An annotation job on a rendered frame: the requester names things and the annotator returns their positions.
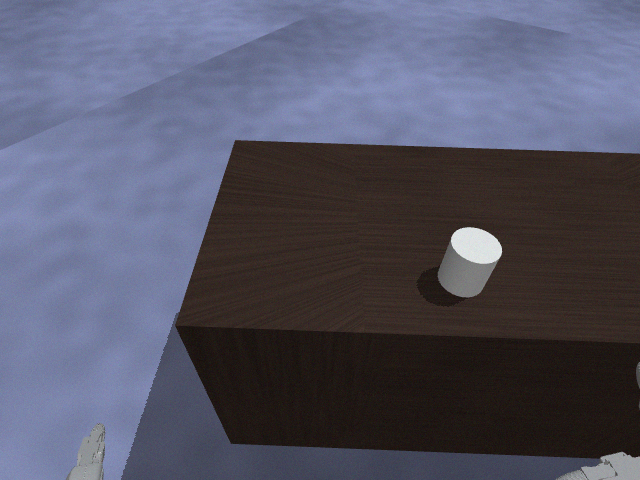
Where can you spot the left robot hand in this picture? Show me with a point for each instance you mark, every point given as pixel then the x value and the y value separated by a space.
pixel 90 456

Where can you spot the right robot hand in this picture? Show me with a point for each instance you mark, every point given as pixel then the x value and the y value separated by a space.
pixel 617 466

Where can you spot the can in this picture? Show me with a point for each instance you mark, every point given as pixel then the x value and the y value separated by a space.
pixel 470 258

